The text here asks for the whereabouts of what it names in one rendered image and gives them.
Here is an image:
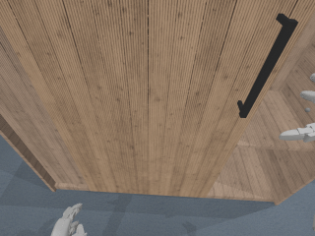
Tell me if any robot left hand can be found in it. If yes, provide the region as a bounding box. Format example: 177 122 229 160
50 203 88 236

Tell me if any handle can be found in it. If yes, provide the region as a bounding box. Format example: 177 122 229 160
237 13 298 118

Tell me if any robot right hand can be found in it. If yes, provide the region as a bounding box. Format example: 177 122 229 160
279 73 315 143

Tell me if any wardrobe door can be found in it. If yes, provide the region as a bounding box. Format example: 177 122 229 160
0 0 315 198
0 26 87 185

